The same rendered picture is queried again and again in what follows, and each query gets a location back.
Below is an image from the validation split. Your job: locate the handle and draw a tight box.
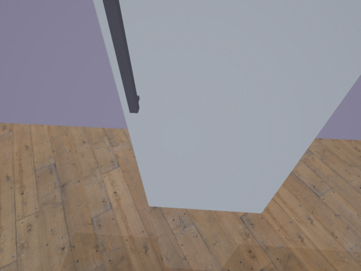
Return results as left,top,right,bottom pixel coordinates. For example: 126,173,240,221
103,0,140,113

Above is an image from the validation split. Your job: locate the fridge door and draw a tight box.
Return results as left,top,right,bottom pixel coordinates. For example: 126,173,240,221
94,0,361,213

